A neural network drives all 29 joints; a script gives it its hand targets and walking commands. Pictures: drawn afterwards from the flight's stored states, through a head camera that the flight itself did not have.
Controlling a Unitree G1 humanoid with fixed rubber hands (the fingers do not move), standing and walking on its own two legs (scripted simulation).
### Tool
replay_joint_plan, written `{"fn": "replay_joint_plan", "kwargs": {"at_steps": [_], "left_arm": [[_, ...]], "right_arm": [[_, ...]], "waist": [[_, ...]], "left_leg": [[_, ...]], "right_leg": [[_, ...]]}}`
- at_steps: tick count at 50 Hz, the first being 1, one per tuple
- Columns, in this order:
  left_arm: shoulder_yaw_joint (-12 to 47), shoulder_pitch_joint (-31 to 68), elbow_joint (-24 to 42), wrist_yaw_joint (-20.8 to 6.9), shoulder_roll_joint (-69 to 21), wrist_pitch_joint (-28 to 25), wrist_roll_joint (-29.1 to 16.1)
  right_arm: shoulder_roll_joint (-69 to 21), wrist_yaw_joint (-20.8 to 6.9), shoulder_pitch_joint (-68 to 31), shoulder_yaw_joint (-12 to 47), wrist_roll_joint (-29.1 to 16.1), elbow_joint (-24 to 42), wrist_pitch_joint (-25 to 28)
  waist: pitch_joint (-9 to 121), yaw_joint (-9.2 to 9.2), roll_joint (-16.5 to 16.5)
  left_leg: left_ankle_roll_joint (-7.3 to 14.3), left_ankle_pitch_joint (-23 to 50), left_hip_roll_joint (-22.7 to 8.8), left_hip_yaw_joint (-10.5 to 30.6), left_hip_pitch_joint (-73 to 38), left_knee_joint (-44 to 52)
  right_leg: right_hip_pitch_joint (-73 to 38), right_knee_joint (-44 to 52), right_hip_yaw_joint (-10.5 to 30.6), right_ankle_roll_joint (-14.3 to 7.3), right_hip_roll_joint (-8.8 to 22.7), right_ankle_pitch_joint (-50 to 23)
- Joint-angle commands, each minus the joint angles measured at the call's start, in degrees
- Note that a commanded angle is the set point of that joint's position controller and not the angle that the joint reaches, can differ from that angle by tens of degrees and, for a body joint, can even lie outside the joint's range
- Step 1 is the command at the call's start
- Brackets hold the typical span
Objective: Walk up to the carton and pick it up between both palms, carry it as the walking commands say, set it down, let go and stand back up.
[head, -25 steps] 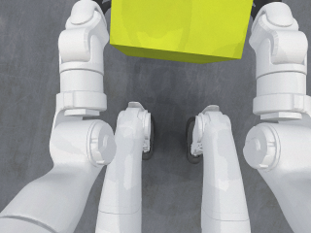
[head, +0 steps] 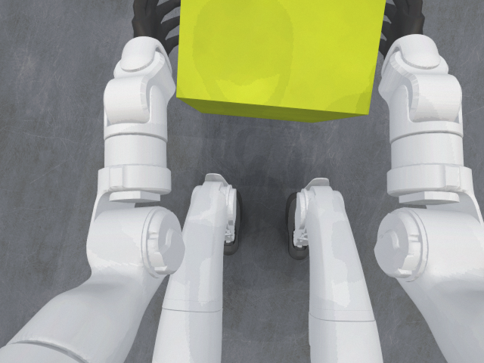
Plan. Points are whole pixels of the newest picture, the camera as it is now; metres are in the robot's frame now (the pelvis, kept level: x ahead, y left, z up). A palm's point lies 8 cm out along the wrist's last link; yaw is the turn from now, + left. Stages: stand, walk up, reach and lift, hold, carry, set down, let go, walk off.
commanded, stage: reach and lift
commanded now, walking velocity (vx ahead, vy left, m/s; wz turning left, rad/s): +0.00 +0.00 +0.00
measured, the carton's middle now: (269, 49) +0.54 +0.02 -0.13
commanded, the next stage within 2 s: none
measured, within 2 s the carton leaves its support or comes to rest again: neither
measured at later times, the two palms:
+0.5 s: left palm (137, 37) +0.48 +0.16 +0.02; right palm (439, 39) +0.49 -0.15 +0.01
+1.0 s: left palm out of the picture +0.46 +0.15 +0.14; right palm out of the picture +0.47 -0.16 +0.13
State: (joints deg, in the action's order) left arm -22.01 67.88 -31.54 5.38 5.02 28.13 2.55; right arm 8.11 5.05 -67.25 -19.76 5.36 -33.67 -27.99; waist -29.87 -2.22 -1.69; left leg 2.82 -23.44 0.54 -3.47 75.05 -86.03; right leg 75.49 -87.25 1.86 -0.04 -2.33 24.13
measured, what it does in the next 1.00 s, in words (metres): rises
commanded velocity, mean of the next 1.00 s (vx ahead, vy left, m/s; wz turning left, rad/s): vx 0.00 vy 0.00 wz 0.00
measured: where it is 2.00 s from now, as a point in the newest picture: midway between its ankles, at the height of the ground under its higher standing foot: (263, 235)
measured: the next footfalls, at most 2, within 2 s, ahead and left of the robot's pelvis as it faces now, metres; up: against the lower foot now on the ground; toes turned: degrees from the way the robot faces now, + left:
none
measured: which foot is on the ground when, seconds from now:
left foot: down 0.00-1.00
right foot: down 0.00-1.00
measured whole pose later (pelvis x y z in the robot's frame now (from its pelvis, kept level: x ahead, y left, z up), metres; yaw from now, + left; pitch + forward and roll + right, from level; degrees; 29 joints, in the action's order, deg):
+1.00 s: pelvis +0.07 -0.01 +0.12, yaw -1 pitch +13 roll +2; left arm -26.4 40.8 -35.8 3.5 -5.4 27.0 9.6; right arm 0.1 2.5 -42.0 -20.5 12.4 -40.7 -27.2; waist 1.6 -2.2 -1.7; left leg 1.9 -17.1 1.0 -3.3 50.4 -53.9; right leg 51.6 -56.0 3.5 -0.5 -2.4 17.8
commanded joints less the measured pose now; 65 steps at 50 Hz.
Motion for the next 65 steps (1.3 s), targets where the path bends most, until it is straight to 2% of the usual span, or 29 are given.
{"fn": "replay_joint_plan", "kwargs": {"at_steps": [1,2,4,5,6,7,8,11,13,14,15,17,20,28,29,30,33,34,37,39,40,42,43,45,48,52,59,63,65], "left_arm": [[34.64,36.29,3.14,-19.27,-60.71,-0.87,-6.46],[36.56,35.85,6.99,-19.04,-63.07,-1.44,-7.42],[38.0,34.96,6.77,-19.09,-63.31,-1.26,-8.05],[37.46,39.25,6.6,-19.13,-64.43,-1.4,-8.65],[39.25,37.45,11.47,-18.61,-62.94,-1.73,-8.61],[38.25,38.89,7.01,-18.18,-65.5,-1.21,-8.42],[40.12,35.67,10.27,-18.22,-66.52,-1.76,-8.73],[42.43,37.33,13.26,-17.66,-67.72,-1.37,-10.14],[41.57,35.0,12.8,-17.51,-64.53,-1.54,-8.71],[41.75,39.02,13.0,-17.09,-65.5,-2.18,-8.88],[40.27,33.2,8.96,-17.62,-64.33,-1.4,-7.55],[39.12,31.69,4.21,-18.14,-67.42,-1.64,-7.6],[40.39,34.47,10.16,-18.22,-65.71,-1.81,-8.02],[41.91,33.83,13.05,-19.35,-69.53,-1.41,-9.12],[40.25,30.97,8.49,-19.65,-65.34,-1.6,-6.78],[42.26,31.65,11.99,-19.54,-68.16,-1.57,-8.1],[38.16,23.91,7.12,-19.89,-65.98,-1.36,-4.83],[40.52,28.34,9.27,-20.56,-67.4,-2.01,-7.53],[33.58,24.27,3.02,-22.49,-66.42,-1.67,-2.81],[36.34,24.8,5.09,-22.27,-69.53,-1.66,-3.83],[34.68,20.15,2.17,-22.32,-68.62,-1.51,-1.4],[32.36,17.81,-1.76,-23.44,-70.25,-1.88,-1.29],[29.31,15.62,-2.14,-23.57,-69.33,-2.0,0.66],[28.7,14.66,-5.24,-23.41,-72.39,-1.94,0.85],[24.84,7.67,-7.67,-23.28,-71.68,-1.56,3.02],[22.12,2.64,-11.99,-23.84,-70.56,0.67,5.7],[28.74,-3.87,-3.2,-23.26,-70.82,0.7,3.07],[35.81,-1.19,6.86,-21.45,-74.12,0.39,-1.67],[36.6,-6.89,5.75,-21.25,-74.04,1.65,-3.2]], "right_arm": [[-66.27,-18.54,-41.31,33.89,-9.96,8.56,2.63],[-69.81,-18.89,-38.99,35.41,-10.54,8.81,2.86],[-69.03,-18.76,-39.66,37.19,-12.6,12.15,3.01],[-67.01,-19.0,-39.87,33.89,-10.26,6.64,2.92],[-69.32,-18.84,-41.14,38.59,-13.35,13.32,2.8],[-65.59,-19.59,-40.09,33.67,-10.91,7.43,3.31],[-69.37,-19.84,-39.57,38.11,-12.57,11.51,3.55],[-66.63,-19.46,-41.76,38.82,-12.96,18.35,4.48],[-66.26,-19.79,-38.32,37.4,-11.61,13.85,3.55],[-66.4,-20.07,-34.76,35.58,-11.13,6.68,3.39],[-66.45,-20.33,-35.78,35.53,-11.06,10.44,4.05],[-65.79,-20.7,-32.25,33.37,-8.15,4.27,3.69],[-68.29,-21.42,-34.41,36.91,-10.94,8.84,3.8],[-67.53,-21.52,-37.39,39.38,-11.67,17.05,4.12],[-69.14,-21.53,-32.89,37.61,-9.72,9.16,3.52],[-69.73,-21.12,-32.75,39.86,-11.3,14.07,3.83],[-70.96,-21.73,-31.76,38.13,-9.39,13.32,3.89],[-70.77,-21.37,-32.05,38.74,-9.23,13.35,4.17],[-73.5,-21.89,-30.11,36.72,-6.96,9.78,3.26],[-72.92,-22.0,-25.78,34.86,-6.95,7.16,3.6],[-74.05,-22.62,-24.0,33.68,-5.56,6.32,3.73],[-74.46,-22.76,-22.76,30.63,-4.07,2.86,4.07],[-75.07,-22.62,-23.82,32.51,-4.87,6.11,4.47],[-75.25,-23.32,-18.8,26.33,-1.66,-2.86,4.23],[-75.86,-22.94,-13.96,24.23,-0.46,-4.11,4.2],[-73.97,-23.68,-5.49,18.72,3.39,-9.52,2.37],[-78.15,-23.32,-3.04,27.8,-2.02,0.34,1.83],[-76.05,-23.02,1.26,29.54,-2.74,4.5,1.99],[-74.87,-22.54,2.07,33.04,-4.86,8.5,1.45]], "waist": [[130.61,-2.6,-0.57],[134.77,-0.68,-4.14],[138.48,-2.2,-1.25],[133.29,1.07,-0.74],[141.67,-2.85,-1.2],[131.54,0.93,0.45],[137.31,-1.93,0.32],[143.95,0.84,0.86],[138.81,-0.86,2.51],[134.29,2.08,0.96],[132.68,-1.81,3.31],[120.52,2.64,0.52],[129.68,-1.06,1.06],[135.09,0.3,0.23],[126.96,-1.66,-1.23],[131.58,-0.65,1.67],[123.45,-3.88,-2.52],[124.73,-1.63,-3.63],[114.55,-4.34,-3.25],[113.44,-1.33,-1.8],[108.5,-3.77,0.57],[98.0,-1.86,-3.97],[95.46,-6.2,-0.21],[86.16,-2.12,-2.58],[75.35,-4.18,0.06],[64.6,-1.48,1.17],[73.12,-4.43,1.93],[72.65,0.17,3.14],[73.54,-2.49,2.06]], "left_leg": [[-2.79,8.42,7.15,4.8,-34.27,14.41],[-2.46,11.99,7.42,5.96,-40.15,14.93],[-2.37,13.26,7.12,6.35,-41.81,15.7],[-3.17,8.58,7.39,6.58,-39.55,16.97],[-2.79,11.82,7.01,6.56,-45.15,17.15],[-3.54,8.09,6.38,8.81,-45.07,19.07],[-3.21,14.79,6.92,8.81,-48.54,19.08],[-3.36,16.66,7.26,9.45,-54.04,19.52],[-3.71,14.72,6.76,8.78,-54.64,20.35],[-3.55,12.73,6.02,11.31,-51.39,21.56],[-3.88,10.98,6.2,9.42,-52.05,22.4],[-3.56,5.39,6.05,9.89,-46.93,24.39],[-3.56,10.53,6.04,9.49,-53.36,25.06],[-3.46,11.69,6.16,9.14,-59.1,29.41],[-3.15,8.76,5.97,9.9,-52.96,29.86],[-3.27,10.95,5.67,8.57,-56.9,30.39],[-2.56,13.35,5.8,8.6,-58.03,32.1],[-2.7,11.65,6.1,8.55,-55.24,32.7],[-1.56,6.04,5.9,6.93,-49.14,35.32],[-2.26,11.79,5.42,7.84,-54.58,36.74],[-2.59,11.61,5.54,7.34,-51.74,37.19],[-2.72,8.49,4.96,7.31,-48.95,38.82],[-1.94,10.17,5.39,5.96,-45.99,39.01],[-2.45,9.42,4.7,8.48,-48.42,41.51],[-1.99,10.73,4.86,7.3,-48.54,43.74],[-2.72,4.81,4.2,6.32,-48.84,47.46],[-1.88,22.94,4.46,5.98,-59.24,49.64],[-2.86,32.71,3.34,8.11,-68.1,50.8],[-2.8,37.44,3.52,8.11,-69.43,51.44]], "right_leg": [[-29.75,16.06,-0.01,-0.14,-6.42,-5.85],[-31.51,15.64,-1.59,0.3,-7.21,-9.38],[-34.31,16.86,-0.36,0.41,-6.91,-10.96],[-29.41,17.88,-1.0,-0.38,-6.78,-5.48],[-36.17,17.53,0.19,0.02,-6.69,-9.89],[-25.71,17.82,-1.55,-0.63,-6.73,-4.72],[-31.13,18.25,-0.39,-0.7,-6.88,-10.76],[-33.97,18.29,-1.01,-0.87,-7.31,-12.76],[-31.89,20.21,0.08,-1.01,-6.54,-10.4],[-28.85,20.2,-0.85,-0.79,-6.8,-8.9],[-30.18,21.68,0.55,-1.23,-6.05,-7.48],[-27.41,23.23,-0.57,-1.08,-6.38,-2.6],[-32.87,23.63,0.35,-1.24,-6.18,-7.68],[-42.93,29.54,1.53,-0.73,-5.88,-8.42],[-38.53,29.55,2.23,-1.02,-5.48,-6.13],[-44.71,31.2,3.28,-1.52,-5.43,-9.41],[-43.13,32.63,2.79,-0.72,-6.06,-9.13],[-47.16,33.68,3.13,-0.55,-5.84,-8.54],[-50.08,37.62,5.11,-0.29,-4.25,-2.56],[-47.75,37.32,2.84,-0.48,-5.05,-8.87],[-46.81,37.14,2.75,-0.98,-4.55,-8.62],[-45.86,39.36,2.38,-0.53,-4.6,-6.23],[-48.66,40.7,4.57,-1.24,-3.13,-6.74],[-42.16,40.65,2.13,-0.92,-4.48,-6.42],[-43.63,43.73,3.11,-1.73,-3.82,-6.78],[-44.3,47.98,2.52,-2.32,-3.67,-2.17],[-57.77,51.02,3.2,-1.36,-4.69,-19.54],[-56.23,52.04,2.39,-1.95,-5.03,-24.65],[-59.77,53.9,3.51,-1.68,-4.29,-28.57]]}}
